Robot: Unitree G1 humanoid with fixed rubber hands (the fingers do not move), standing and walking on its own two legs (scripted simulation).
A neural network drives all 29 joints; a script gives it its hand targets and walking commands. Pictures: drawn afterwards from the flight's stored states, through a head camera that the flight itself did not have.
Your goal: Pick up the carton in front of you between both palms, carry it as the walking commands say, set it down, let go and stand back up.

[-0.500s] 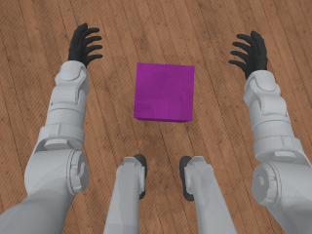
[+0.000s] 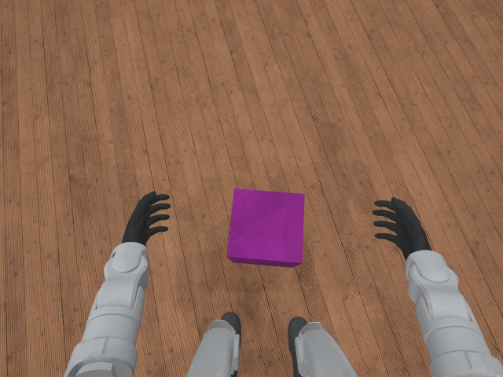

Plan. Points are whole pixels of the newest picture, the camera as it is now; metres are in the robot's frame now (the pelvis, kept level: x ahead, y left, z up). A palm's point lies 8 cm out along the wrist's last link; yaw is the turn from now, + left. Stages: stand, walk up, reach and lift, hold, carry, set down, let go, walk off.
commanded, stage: let go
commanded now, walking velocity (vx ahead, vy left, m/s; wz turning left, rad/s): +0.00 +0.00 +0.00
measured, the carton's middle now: (265, 231) +0.42 -0.01 -0.60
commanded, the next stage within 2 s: stand in 0.84 s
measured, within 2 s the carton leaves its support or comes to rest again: neither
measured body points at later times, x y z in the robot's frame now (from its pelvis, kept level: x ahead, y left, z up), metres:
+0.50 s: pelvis +0.04 +0.00 +0.06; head +0.07 +0.00 +0.51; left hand +0.21 +0.23 -0.02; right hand +0.20 -0.24 -0.02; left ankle +0.03 +0.12 -0.69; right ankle +0.01 -0.12 -0.69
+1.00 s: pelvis +0.03 +0.00 +0.05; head +0.04 +0.00 +0.50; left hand +0.18 +0.27 -0.04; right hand +0.19 -0.28 -0.03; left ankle +0.03 +0.12 -0.69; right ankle +0.01 -0.12 -0.69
